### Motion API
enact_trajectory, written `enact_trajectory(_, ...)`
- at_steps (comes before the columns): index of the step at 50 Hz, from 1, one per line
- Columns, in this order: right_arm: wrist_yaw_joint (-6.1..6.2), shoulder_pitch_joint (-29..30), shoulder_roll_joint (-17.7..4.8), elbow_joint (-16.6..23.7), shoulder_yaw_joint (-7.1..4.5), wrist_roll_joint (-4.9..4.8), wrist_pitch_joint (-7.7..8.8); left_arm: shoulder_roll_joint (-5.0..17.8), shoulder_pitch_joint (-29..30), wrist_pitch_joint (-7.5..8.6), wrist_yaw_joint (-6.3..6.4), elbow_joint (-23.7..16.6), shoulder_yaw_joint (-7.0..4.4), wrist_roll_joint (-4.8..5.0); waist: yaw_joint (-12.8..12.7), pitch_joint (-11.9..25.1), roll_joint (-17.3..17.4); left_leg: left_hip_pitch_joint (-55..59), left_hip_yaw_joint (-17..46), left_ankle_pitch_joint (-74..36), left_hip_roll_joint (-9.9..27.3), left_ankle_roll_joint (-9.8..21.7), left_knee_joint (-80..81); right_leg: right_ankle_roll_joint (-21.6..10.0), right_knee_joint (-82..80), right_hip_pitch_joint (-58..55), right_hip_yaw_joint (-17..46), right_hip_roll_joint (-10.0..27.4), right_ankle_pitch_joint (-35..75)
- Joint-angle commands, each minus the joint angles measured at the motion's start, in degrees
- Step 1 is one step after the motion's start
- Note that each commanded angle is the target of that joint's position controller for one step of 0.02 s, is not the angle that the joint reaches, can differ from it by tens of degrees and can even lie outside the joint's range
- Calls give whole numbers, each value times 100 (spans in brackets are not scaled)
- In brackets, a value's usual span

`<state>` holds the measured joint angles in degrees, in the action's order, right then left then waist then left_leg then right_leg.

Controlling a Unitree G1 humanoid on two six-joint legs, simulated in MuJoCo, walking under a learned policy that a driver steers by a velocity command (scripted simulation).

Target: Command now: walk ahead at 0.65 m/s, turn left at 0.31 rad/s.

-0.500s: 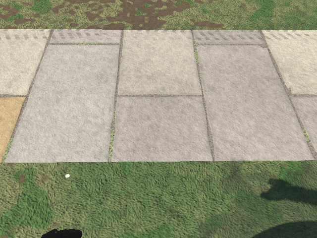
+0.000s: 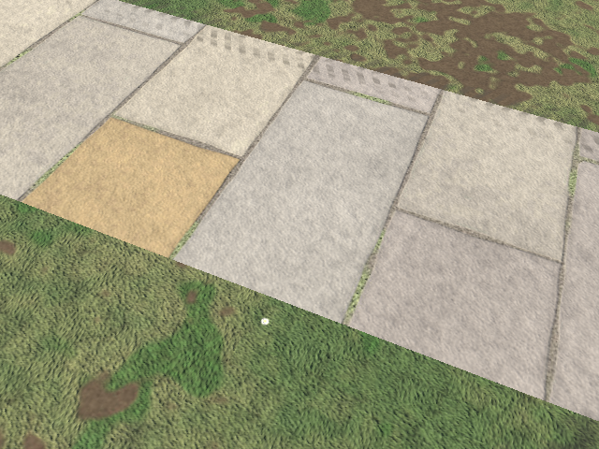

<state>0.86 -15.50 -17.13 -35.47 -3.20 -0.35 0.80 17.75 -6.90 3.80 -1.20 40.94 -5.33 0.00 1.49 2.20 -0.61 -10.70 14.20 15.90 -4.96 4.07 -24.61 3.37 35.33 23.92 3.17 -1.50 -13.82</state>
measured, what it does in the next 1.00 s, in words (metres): walks ahead, turning right: right foot, then left foot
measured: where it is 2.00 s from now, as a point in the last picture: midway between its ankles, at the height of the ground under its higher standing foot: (416, 160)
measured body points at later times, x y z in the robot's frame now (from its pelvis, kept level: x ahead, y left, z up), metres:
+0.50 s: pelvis +0.29 -0.03 -0.03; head +0.33 -0.05 +0.42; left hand +0.27 +0.26 -0.14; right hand +0.50 -0.31 -0.07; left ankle +0.42 +0.06 -0.75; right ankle +0.06 -0.12 -0.74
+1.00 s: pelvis +0.67 -0.22 -0.03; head +0.71 -0.24 +0.41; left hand +0.97 -0.12 -0.13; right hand +0.49 -0.40 -0.17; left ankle +0.53 +0.03 -0.62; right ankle +0.71 -0.31 -0.75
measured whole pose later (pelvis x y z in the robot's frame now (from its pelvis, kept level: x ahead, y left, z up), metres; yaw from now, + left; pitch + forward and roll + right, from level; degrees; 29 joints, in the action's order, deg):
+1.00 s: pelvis +0.67 -0.22 -0.03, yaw -29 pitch +1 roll +1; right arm -0.2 -28.7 -13.3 -52.5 -0.4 -0.6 3.9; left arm 15.5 -3.3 3.3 -1.6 41.0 -0.3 -3.7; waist 5.1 -3.2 -0.9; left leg -7.4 0.6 20.5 2.4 4.4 -67.6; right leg -5.6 39.7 27.6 -5.8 -1.5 -13.8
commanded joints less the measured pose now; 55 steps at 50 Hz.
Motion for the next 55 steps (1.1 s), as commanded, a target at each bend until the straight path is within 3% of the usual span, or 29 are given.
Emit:
enact_trajectory(1, -282, -140, -1061, 204, -306, 308, 13, 312, 612, -136, -77, -475, 39, -308, 254, -464, 1235, -310, 1183, 1666, 1059, 791, 1074, -175, -291, 0, -523, -5, -225)
enact_trajectory(4, -265, -19, -806, 193, -203, 186, 101, 428, -160, -102, -5, -295, 42, -224, -225, -389, 736, -927, 976, 1494, 1078, 632, 631, -535, -854, -1399, -546, 84, -150)
enact_trajectory(5, -201, 158, -618, 246, -135, 226, 156, 614, -1077, -36, 24, -37, -7, -238, -660, -150, 205, -1473, 514, 877, 891, 506, -397, -733, -982, -2399, 51, 357, -727)
enact_trajectory(6, -194, 370, -248, 485, -12, 172, 248, 1247, -1818, 1, 40, 112, -142, -290, -930, 72, -1310, -2535, -677, 537, 196, 177, -2346, -1263, -2033, -3255, 2360, 1451, -2714)
enact_trajectory(7, -155, 682, -499, 684, -45, 272, 294, 1424, -1975, -40, -79, 220, -222, -220, -883, -253, -1540, -3886, -1058, 1068, -72, 9, -3289, -1725, -2671, -3424, 4490, 2049, -3543)
enact_trajectory(8, -151, 867, -649, 628, -64, 340, 312, 1080, -1636, -54, -133, 128, -149, -153, -692, -568, -684, -4212, -860, 618, 293, -39, -3840, -1778, -2477, -3274, 4233, 1978, -3351)
enact_trajectory(9, -197, 922, -678, 557, -56, 385, 355, 914, -1554, -30, -148, 86, -107, -120, -643, -497, -345, -4068, -840, 231, 457, -138, -3935, -1741, -2306, -3075, 3616, 1725, -2794)
enact_trajectory(12, -326, 1005, -529, 558, 26, 476, 345, 720, -1746, 53, -42, 283, -22, -66, -491, -521, -516, -3498, -1001, 52, 702, -405, -3375, -1678, -2625, -2431, 2694, 1119, -1865)
enact_trajectory(20, -400, 2153, -312, 899, 227, 230, 321, 863, -2003, 38, 46, 539, -124, -17, -669, -720, -741, -1716, -1510, -904, 326, -643, -1017, -1635, -2706, -1331, 2183, 802, 542)
enact_trajectory(22, -298, 1552, -515, 715, 137, 197, 347, 992, -1807, 64, 52, 525, -153, 9, -291, -411, -682, -440, -1484, -823, 217, -523, -695, -1394, -2136, -1110, 2066, 830, 2100)
enact_trajectory(24, -74, -220, -993, 183, -106, 269, 375, 1141, -1527, 128, -3, 458, -192, 44, 652, 611, -112, 2051, -1358, -431, 376, -285, -667, -1063, 187, -309, 1560, 287, 3264)
enact_trajectory(25, 76, -1447, -1457, 69, -271, 374, 376, 690, -1424, 204, -9, 308, -63, 17, 1185, 1487, 541, 3323, -68, 1762, 1687, -107, -392, -996, 2095, 499, 1108, -132, 1625)
enact_trajectory(26, 81, -1347, -1824, 48, -306, 504, 345, 1, -1779, 165, 15, 6, 124, 219, 705, 1962, 2049, 3614, 2930, 4146, 3130, 206, 958, -953, 3567, 1665, 623, -556, -1646)
enact_trajectory(27, 88, -568, -1327, 115, -241, 442, 304, 317, -1472, 37, 55, 73, 125, 88, 424, 989, 1436, 2601, 3180, 3992, 3013, 267, 1162, -1012, 4117, 2114, 427, -53, -954)
enact_trajectory(28, 71, -259, -851, 132, -128, 393, 295, 486, -1145, -37, 8, 79, 77, -56, 356, 403, 773, 1988, 2170, 3127, 2792, 248, 1003, -1019, 4045, 2149, 270, 233, -498)
enact_trajectory(29, 35, -271, -648, 10, -80, 385, 310, 443, -1003, -88, -70, 114, 89, -126, 281, 53, 428, 1514, 1328, 2080, 2555, 269, 1080, -973, 3893, 2037, 207, 450, -303)
enact_trajectory(31, 26, -364, -480, -236, -21, 326, 394, 267, -807, -232, -220, 35, 125, -210, 95, -410, 721, 929, 264, 1079, 2232, 170, 1338, -867, 3736, 2019, 146, 678, -217)
enact_trajectory(34, -88, -661, -245, -596, 39, 194, 566, 55, -226, -351, -349, -273, 236, -226, -21, -731, 629, 783, -602, -223, 2104, 159, 1581, -846, 3654, 2423, 169, 757, 156)
enact_trajectory(37, -115, -547, -335, -769, 36, 225, 676, 81, 324, -293, -407, -581, 334, -224, -257, -996, 517, 477, -1576, -1423, 1870, 170, 1940, -832, 2647, 2356, 152, 585, 828)
enact_trajectory(41, -116, -978, -637, -1146, 25, 161, 698, 37, 1196, -184, -505, -807, 510, -239, -92, -1302, 145, 200, -2415, -3477, 1767, 199, 2542, -1134, 709, 817, -961, 185, 1455)
enact_trajectory(43, -57, -1224, -1084, -1354, -26, 156, 616, 241, 933, -164, -408, -712, 469, -277, -360, -834, 451, 934, -2435, -6468, 1925, 272, 1684, -1285, 421, -9, -1186, -294, 856)
enact_trajectory(45, 11, -1077, -1431, -1481, -63, 143, 461, 675, -1039, -163, -189, -143, 258, -333, -1444, 369, 739, 772, -2233, -7526, 1972, 265, -899, -1480, 120, -2296, -854, -425, 270)
enact_trajectory(46, -3, -954, -1263, -1406, -22, 124, 444, 1098, -2065, -167, -43, 179, 90, -412, -1874, 928, 658, -288, -2140, -5920, 1652, 212, -2749, -1506, -73, -3867, -208, 157, -82)
enact_trajectory(47, -153, -1544, -134, -1143, 196, 41, 457, 1662, -1957, -114, 71, 191, -42, -537, -980, 1627, -1091, -2304, -1856, 1024, 665, 102, -5221, -1618, -411, -5347, 2319, 2191, -1533)
enact_trajectory(48, -79, -1361, -599, -1006, 85, -127, 476, 1617, -1987, -82, 86, 18, -66, -426, -1143, 2406, -559, -2706, -751, 995, 410, 259, -6132, -1621, -1330, -5162, 4074, 2708, -1738)
enact_trajectory(49, -55, -678, -791, -887, 0, -130, 462, 1262, -1612, -41, 102, 211, -11, -356, -948, 1175, -91, -3051, -777, 174, 738, 282, -5896, -1418, -1599, -4171, 3070, 2318, -1314)
enact_trajectory(50, -92, -653, -546, -917, 67, -90, 451, 941, -1277, 24, 86, 283, 57, -319, -645, 283, -41, -2994, -946, -158, 960, 241, -5480, -1394, -1839, -3169, 2328, 2154, -714)
enact_trajectory(52, -193, -963, -283, -1196, 94, 56, 264, 506, -915, 124, 87, 331, 159, -282, -183, -195, -112, -2431, -956, -336, 1215, 129, -5078, -1164, -2258, -2028, 1164, 1722, -246)
enact_trajectory(55, -327, -582, -35, -1142, 77, 133, 9, 200, -1071, 314, 39, 587, 224, -98, 3, -681, -229, -2739, -1035, -468, 1417, 50, -4791, -965, -2748, -1632, 152, 1532, 411)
